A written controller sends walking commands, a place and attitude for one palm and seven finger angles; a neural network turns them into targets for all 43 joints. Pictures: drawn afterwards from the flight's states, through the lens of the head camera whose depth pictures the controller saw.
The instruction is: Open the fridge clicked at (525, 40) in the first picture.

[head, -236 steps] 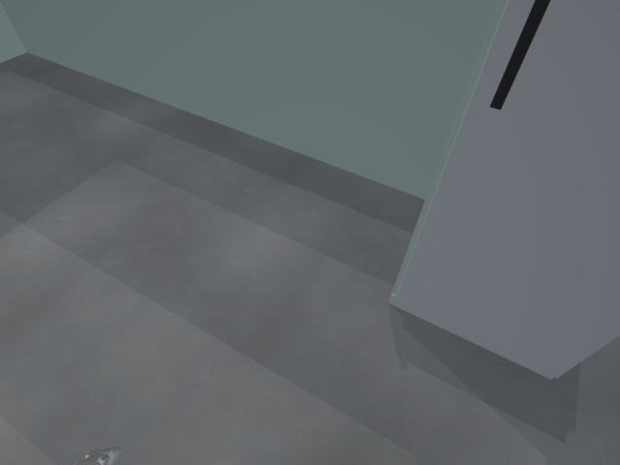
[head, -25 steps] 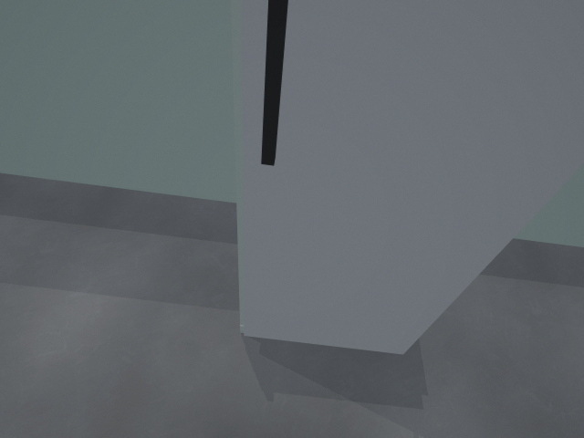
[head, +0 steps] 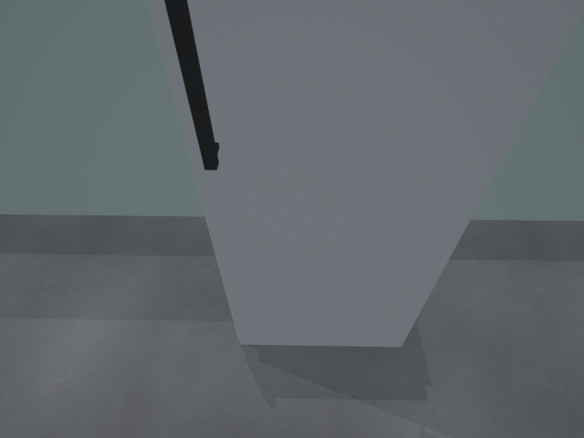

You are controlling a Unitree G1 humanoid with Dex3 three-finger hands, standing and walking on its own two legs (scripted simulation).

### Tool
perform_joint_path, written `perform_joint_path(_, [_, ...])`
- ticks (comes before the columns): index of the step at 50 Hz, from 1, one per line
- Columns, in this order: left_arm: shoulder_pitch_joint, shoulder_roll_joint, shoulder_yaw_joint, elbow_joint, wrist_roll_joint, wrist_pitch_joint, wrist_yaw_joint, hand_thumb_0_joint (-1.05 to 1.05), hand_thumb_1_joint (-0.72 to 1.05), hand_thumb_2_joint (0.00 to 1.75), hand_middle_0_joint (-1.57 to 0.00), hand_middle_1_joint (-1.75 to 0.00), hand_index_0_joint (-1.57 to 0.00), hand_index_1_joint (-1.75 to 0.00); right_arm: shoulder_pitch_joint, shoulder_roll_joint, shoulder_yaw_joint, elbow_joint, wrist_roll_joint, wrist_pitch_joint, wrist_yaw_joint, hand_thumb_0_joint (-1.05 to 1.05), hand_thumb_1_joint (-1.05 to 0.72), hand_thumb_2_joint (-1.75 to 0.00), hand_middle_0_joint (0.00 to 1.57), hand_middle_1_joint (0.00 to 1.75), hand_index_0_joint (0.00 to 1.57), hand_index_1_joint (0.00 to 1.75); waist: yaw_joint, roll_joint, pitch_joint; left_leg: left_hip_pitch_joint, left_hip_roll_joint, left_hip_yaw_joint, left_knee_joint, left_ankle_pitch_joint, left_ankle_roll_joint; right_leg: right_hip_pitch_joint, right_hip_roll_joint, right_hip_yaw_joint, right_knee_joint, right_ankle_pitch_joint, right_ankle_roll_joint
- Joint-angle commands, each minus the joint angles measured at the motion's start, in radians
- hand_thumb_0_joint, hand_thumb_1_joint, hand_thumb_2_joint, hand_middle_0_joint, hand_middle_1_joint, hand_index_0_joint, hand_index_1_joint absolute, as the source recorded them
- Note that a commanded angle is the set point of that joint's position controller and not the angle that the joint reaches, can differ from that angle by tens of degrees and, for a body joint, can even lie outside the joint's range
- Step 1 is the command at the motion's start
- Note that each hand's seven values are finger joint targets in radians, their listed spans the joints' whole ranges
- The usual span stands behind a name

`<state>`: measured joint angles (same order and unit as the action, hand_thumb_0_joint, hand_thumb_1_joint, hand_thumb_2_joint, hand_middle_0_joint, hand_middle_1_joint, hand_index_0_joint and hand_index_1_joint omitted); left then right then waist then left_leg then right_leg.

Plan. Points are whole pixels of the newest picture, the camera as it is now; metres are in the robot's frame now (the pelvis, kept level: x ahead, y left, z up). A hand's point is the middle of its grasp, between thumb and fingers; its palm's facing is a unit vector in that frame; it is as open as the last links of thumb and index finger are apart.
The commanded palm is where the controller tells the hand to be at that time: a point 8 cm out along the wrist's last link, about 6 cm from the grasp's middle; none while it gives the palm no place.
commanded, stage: come to a stop and stand still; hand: left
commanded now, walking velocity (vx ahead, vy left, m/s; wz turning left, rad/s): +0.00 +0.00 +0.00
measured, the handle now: (197, 77) +0.51 +0.15 +0.26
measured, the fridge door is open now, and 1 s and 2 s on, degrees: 0 0 0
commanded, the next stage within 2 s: look again from close up in 0.72 s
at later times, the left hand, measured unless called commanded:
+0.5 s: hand out of the picture +0.00 +0.14 -0.18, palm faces +0.07 -0.99 -0.14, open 7.3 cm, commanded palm none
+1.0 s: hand out of the picture +0.04 +0.21 -0.18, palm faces +0.01 -0.98 -0.22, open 7.3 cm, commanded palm none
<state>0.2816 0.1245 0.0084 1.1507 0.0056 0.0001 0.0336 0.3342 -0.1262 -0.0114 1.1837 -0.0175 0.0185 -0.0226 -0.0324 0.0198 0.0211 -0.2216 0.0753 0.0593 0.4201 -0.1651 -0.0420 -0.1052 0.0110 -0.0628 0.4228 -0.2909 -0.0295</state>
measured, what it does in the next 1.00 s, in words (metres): stands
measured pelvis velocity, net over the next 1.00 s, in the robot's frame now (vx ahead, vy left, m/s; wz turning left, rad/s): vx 0.02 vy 0.03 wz -0.01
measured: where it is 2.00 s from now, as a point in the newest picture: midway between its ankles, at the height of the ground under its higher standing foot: outside the picture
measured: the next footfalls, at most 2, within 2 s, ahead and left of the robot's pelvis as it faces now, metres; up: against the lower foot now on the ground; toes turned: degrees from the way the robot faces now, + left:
none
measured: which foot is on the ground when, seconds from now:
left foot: down 0.00-1.00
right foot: down 0.00-1.00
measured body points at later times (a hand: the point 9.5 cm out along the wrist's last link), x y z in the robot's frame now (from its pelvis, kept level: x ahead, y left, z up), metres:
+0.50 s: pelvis +0.03 -0.01 +0.00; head +0.04 -0.01 +0.45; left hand +0.00 +0.19 -0.17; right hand +0.02 -0.22 -0.17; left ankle +0.04 +0.15 -0.74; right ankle -0.04 -0.10 -0.74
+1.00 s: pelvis +0.02 +0.03 -0.01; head +0.03 +0.03 +0.44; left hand +0.04 +0.26 -0.17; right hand +0.04 -0.20 -0.17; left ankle +0.04 +0.15 -0.74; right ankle -0.04 -0.10 -0.74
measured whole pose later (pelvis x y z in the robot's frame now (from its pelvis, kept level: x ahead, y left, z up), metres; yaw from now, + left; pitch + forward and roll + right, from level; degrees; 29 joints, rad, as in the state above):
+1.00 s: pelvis +0.02 +0.03 -0.01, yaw -1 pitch -1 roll -1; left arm 0.30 0.15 0.00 1.07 0.01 -0.03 0.05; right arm 0.27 -0.18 -0.01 1.05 -0.01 -0.02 -0.02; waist -0.01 0.02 0.03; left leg -0.27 0.04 0.06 0.59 -0.29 0.00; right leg -0.13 -0.02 -0.04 0.53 -0.37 0.01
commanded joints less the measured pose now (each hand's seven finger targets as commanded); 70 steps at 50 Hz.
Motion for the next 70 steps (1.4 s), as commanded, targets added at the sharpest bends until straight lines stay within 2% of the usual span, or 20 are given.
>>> perform_joint_path(1, [0.067, 0.091, 0.014, -0.023, -0.004, -0.011, 0.006, 0.0, 0.9, 0.9, -0.2, -0.3, -0.2, -0.3, 0.054, -0.053, -0.008, -0.022, 0.0, -0.013, -0.01, 0.0, -0.9, -0.9, 0.2, 0.3, 0.2, 0.3, 0.018, -0.05, 0.114, 0.024, 0.028, -0.032, -0.03, 0.023, 0.029, -0.159, -0.13, 0.124, -0.178, -0.023, -0.017])
perform_joint_path(21, [0.136, 0.058, 0.016, -0.012, 0.004, -0.018, 0.016, 0.0, 0.9, 0.9, -0.2, -0.3, -0.2, -0.3, 0.023, -0.052, -0.013, -0.033, 0.007, -0.025, -0.027, 0.0, -0.9, -0.9, 0.2, 0.3, 0.2, 0.3, 0.028, -0.028, 0.046, 0.089, 0.049, -0.025, 0.002, 0.183, 0.036, -0.064, -0.122, 0.082, -0.094, 0.357, 0.0])
perform_joint_path(24, [0.138, 0.063, 0.016, -0.014, 0.006, -0.018, 0.017, 0.0, 0.9, 0.9, -0.2, -0.3, -0.2, -0.3, 0.012, -0.057, -0.013, -0.036, 0.007, -0.024, -0.027, 0.0, -0.9, -0.9, 0.2, 0.3, 0.2, 0.3, 0.03, -0.047, 0.056, 0.092, 0.049, -0.025, 0.001, 0.19, 0.037, -0.062, -0.122, 0.079, -0.093, 0.381, 0.004])
perform_joint_path(30, [0.127, 0.08, 0.017, -0.02, 0.005, -0.016, 0.016, 0.0, 0.9, 0.9, -0.2, -0.3, -0.2, -0.3, -0.003, -0.077, -0.01, -0.046, 0.007, -0.027, -0.027, 0.0, -0.9, -0.9, 0.2, 0.3, 0.2, 0.3, 0.03, -0.029, 0.043, 0.103, 0.05, -0.028, -0.005, 0.227, 0.041, -0.039, -0.126, 0.072, -0.088, 0.39, 0.006])
perform_joint_path(40, [0.098, 0.104, 0.016, -0.033, 0.005, -0.014, 0.012, 0.0, 0.9, 0.9, -0.2, -0.3, -0.2, -0.3, -0.019, -0.102, -0.009, -0.053, 0.006, -0.029, -0.022, 0.0, -0.9, -0.9, 0.2, 0.3, 0.2, 0.3, 0.034, -0.025, 0.054, 0.106, 0.05, -0.04, -0.035, 0.214, 0.045, -0.035, -0.126, 0.07, -0.103, 0.312, 0.008])
perform_joint_path(41, [0.167, 0.128, 0.008, -0.025, 0.026, -0.055, 0.051, 0.0, 0.9, 0.9, -0.2, -0.3, -0.2, -0.3, -0.129, -0.137, -0.01, -0.136, 0.013, -0.05, -0.007, 0.0, -0.9, -0.9, 0.2, 0.3, 0.2, 0.3, 0.067, -0.035, 0.072, 0.019, 0.035, 0.008, 0.233, 0.27, 0.029, -0.107, -0.179, 0.166, -0.096, 0.802, 0.054])
perform_joint_path(42, [0.114, 0.178, 0.022, -0.079, 0.022, -0.062, 0.043, 0.0, 0.9, 0.9, -0.2, -0.3, -0.2, -0.3, -0.059, -0.079, -0.005, -0.17, 0.009, -0.042, 0.003, 0.0, -0.9, -0.9, 0.2, 0.3, 0.2, 0.3, 0.004, -0.066, 0.026, -0.056, 0.001, -0.025, 0.202, -0.093, 0.049, -0.023, -0.217, 0.15, -0.029, 0.82, -0.001])
perform_joint_path(43, [0.077, 0.168, 0.013, -0.096, 0.02, -0.062, 0.037, 0.0, 0.9, 0.9, -0.2, -0.3, -0.2, -0.3, -0.018, -0.078, -0.007, -0.167, 0.009, -0.041, 0.003, 0.0, -0.9, -0.9, 0.2, 0.3, 0.2, 0.3, -0.007, -0.097, -0.025, -0.05, -0.003, -0.017, 0.16, -0.12, 0.051, -0.015, -0.196, 0.126, 0.003, 0.701, -0.026])
perform_joint_path(44, [0.067, 0.157, 0.019, -0.108, 0.017, -0.068, 0.034, 0.0, 0.9, 0.9, -0.2, -0.3, -0.2, -0.3, 0.018, -0.082, -0.006, -0.168, 0.001, -0.054, 0.006, 0.0, -0.9, -0.9, 0.2, 0.3, 0.2, 0.3, -0.006, -0.004, -0.108, -0.008, -0.012, -0.024, 0.1, 0.062, 0.055, 0.054, -0.173, 0.096, 0.09, 0.8, -0.032])
perform_joint_path(45, [0.088, 0.162, 0.019, -0.117, 0.009, -0.067, 0.032, 0.0, 0.9, 0.9, -0.2, -0.3, -0.2, -0.3, 0.029, -0.112, -0.008, -0.166, 0.001, -0.06, 0.002, 0.0, -0.9, -0.9, 0.2, 0.3, 0.2, 0.3, 0.004, 0.009, -0.142, 0.042, 0.008, -0.043, 0.127, 0.264, 0.073, 0.038, -0.139, 0.078, 0.131, 0.719, -0.02])
perform_joint_path(46, [0.107, 0.148, 0.019, -0.115, 0.006, -0.063, 0.032, 0.0, 0.9, 0.9, -0.2, -0.3, -0.2, -0.3, 0.02, -0.129, -0.012, -0.171, 0.004, -0.06, -0.004, 0.0, -0.9, -0.9, 0.2, 0.3, 0.2, 0.3, 0.019, 0.018, -0.14, 0.07, 0.032, -0.045, 0.157, 0.382, 0.08, 0.004, -0.123, 0.075, 0.122, 0.625, -0.013])
perform_joint_path(47, [0.104, 0.143, 0.016, -0.116, 0.005, -0.051, 0.03, 0.0, 0.9, 0.9, -0.2, -0.3, -0.2, -0.3, 0.016, -0.137, -0.011, -0.178, 0.007, -0.057, -0.007, 0.0, -0.9, -0.9, 0.2, 0.3, 0.2, 0.3, 0.021, 0.036, -0.115, 0.066, 0.043, -0.053, 0.151, 0.395, 0.082, -0.024, -0.115, 0.066, 0.107, 0.484, -0.012])
perform_joint_path(48, [0.092, 0.138, 0.012, -0.124, 0.007, -0.039, 0.029, 0.0, 0.9, 0.9, -0.2, -0.3, -0.2, -0.3, 0.011, -0.141, -0.009, -0.184, 0.007, -0.052, -0.008, 0.0, -0.9, -0.9, 0.2, 0.3, 0.2, 0.3, 0.02, 0.032, -0.072, 0.047, 0.049, -0.07, 0.126, 0.366, 0.086, -0.057, -0.098, 0.062, 0.095, 0.336, -0.011])
perform_joint_path(49, [0.087, 0.127, 0.009, -0.125, 0.011, -0.034, 0.027, 0.0, 0.9, 0.9, -0.2, -0.3, -0.2, -0.3, 0.0, -0.138, -0.009, -0.187, 0.004, -0.052, -0.01, 0.0, -0.9, -0.9, 0.2, 0.3, 0.2, 0.3, 0.029, 0.035, -0.021, 0.024, 0.051, -0.079, 0.115, 0.366, 0.094, -0.081, -0.09, 0.059, 0.085, 0.276, -0.007])
perform_joint_path(51, [0.077, 0.128, 0.007, -0.131, 0.011, -0.017, 0.023, 0.0, 0.9, 0.9, -0.2, -0.3, -0.2, -0.3, -0.011, -0.146, -0.009, -0.196, 0.003, -0.044, -0.008, 0.0, -0.9, -0.9, 0.2, 0.3, 0.2, 0.3, 0.031, -0.009, 0.052, -0.036, 0.048, -0.098, 0.066, 0.192, 0.097, -0.116, -0.075, 0.059, 0.058, 0.095, -0.003])
perform_joint_path(53, [0.068, 0.131, 0.004, -0.14, 0.011, -0.007, 0.017, 0.0, 0.9, 0.9, -0.2, -0.3, -0.2, -0.3, -0.028, -0.15, -0.009, -0.206, 0.003, -0.04, -0.003, 0.0, -0.9, -0.9, 0.2, 0.3, 0.2, 0.3, 0.034, -0.005, 0.102, -0.078, 0.04, -0.113, 0.006, -0.004, 0.097, -0.152, -0.07, 0.069, 0.031, -0.041, -0.001])
perform_joint_path(54, [0.063, 0.135, 0.003, -0.14, 0.014, -0.008, 0.014, 0.0, 0.9, 0.9, -0.2, -0.3, -0.2, -0.3, -0.031, -0.145, -0.008, -0.203, 0.0, -0.042, -0.002, 0.0, -0.9, -0.9, 0.2, 0.3, 0.2, 0.3, 0.038, 0.019, 0.106, -0.088, 0.036, -0.118, -0.011, -0.023, 0.099, -0.144, -0.071, 0.069, 0.031, -0.039, -0.001])
perform_joint_path(58, [0.066, 0.151, 0.002, -0.148, 0.014, 0.001, 0.007, 0.0, 0.9, 0.9, -0.2, -0.3, -0.2, -0.3, -0.033, -0.166, -0.012, -0.209, -0.001, -0.034, 0.004, 0.0, -0.9, -0.9, 0.2, 0.3, 0.2, 0.3, 0.039, 0.014, 0.115, -0.119, 0.037, -0.148, -0.101, -0.277, 0.096, -0.168, -0.068, 0.071, 0.019, -0.139, 0.0])
perform_joint_path(61, [0.081, 0.157, 0.001, -0.146, 0.015, 0.0, 0.003, 0.0, 0.9, 0.9, -0.2, -0.3, -0.2, -0.3, -0.034, -0.177, -0.014, -0.207, -0.001, -0.036, 0.005, 0.0, -0.9, -0.9, 0.2, 0.3, 0.2, 0.3, 0.045, 0.018, 0.083, -0.119, 0.044, -0.16, -0.132, -0.314, 0.1, -0.149, -0.068, 0.067, 0.026, -0.12, 0.0])
perform_joint_path(70, [0.102, 0.159, -0.005, -0.114, 0.015, -0.014, 0.001, 0.0, 0.9, 0.9, -0.2, -0.3, -0.2, -0.3, -0.014, -0.164, -0.013, -0.174, 0.007, -0.044, 0.005, 0.0, -0.9, -0.9, 0.2, 0.3, 0.2, 0.3, 0.038, -0.019, 0.049, -0.043, 0.035, -0.113, -0.092, -0.16, 0.09, -0.166, -0.094, 0.098, -0.026, -0.044, 0.002])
